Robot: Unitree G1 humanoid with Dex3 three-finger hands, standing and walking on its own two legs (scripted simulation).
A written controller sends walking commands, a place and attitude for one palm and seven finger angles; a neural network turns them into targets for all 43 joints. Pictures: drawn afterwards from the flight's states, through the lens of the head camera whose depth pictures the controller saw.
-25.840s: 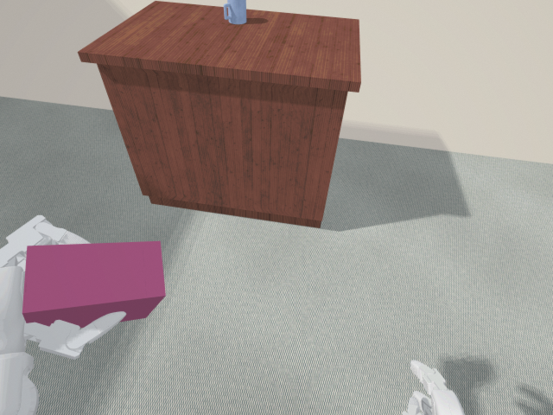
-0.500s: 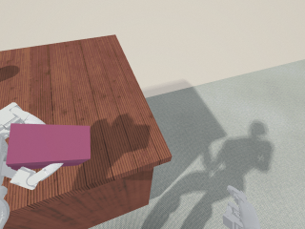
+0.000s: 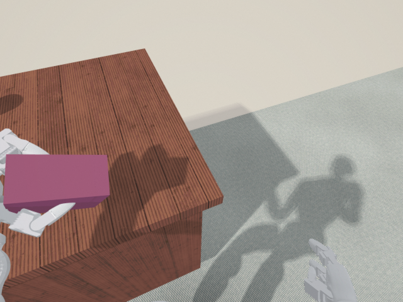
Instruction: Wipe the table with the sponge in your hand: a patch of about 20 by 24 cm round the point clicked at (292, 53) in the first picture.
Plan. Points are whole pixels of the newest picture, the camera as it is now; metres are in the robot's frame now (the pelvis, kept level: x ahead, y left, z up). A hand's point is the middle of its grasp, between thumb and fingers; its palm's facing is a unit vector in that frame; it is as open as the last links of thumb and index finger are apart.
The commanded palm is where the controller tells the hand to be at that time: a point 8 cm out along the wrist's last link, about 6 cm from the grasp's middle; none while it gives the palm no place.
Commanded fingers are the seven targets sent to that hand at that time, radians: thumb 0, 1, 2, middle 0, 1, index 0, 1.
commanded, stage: come to a stop and stand still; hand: left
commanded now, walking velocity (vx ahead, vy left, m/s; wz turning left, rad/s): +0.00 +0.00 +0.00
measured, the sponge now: (73, 184) +0.26 +0.22 +0.14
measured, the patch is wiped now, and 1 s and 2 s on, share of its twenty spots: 0.00 0.00 0.00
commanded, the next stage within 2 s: look again from close up in 1.40 s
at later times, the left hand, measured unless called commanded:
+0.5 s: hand out of the picture +0.22 +0.31 +0.16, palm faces +0.35 -0.87 -0.36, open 9.8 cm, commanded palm +0.16 +0.35 +0.18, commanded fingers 0.00 0.10 1.30 -1.20 -1.60 -1.20 -1.60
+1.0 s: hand out of the picture +0.22 +0.32 +0.17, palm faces +0.38 -0.84 -0.39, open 9.8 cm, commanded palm +0.16 +0.35 +0.18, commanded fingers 0.00 0.10 1.30 -1.20 -1.60 -1.20 -1.60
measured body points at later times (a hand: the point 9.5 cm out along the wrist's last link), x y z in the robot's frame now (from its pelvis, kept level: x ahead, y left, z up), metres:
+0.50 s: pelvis +0.00 +0.07 +0.01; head +0.01 +0.10 +0.46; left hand +0.19 +0.36 +0.18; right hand +0.17 -0.14 -0.06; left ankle +0.01 +0.13 -0.73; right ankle +0.01 -0.06 -0.73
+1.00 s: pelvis +0.00 +0.07 +0.01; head +0.02 +0.09 +0.46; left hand +0.19 +0.36 +0.19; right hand +0.19 -0.15 -0.06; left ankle +0.01 +0.13 -0.73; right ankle +0.01 -0.06 -0.73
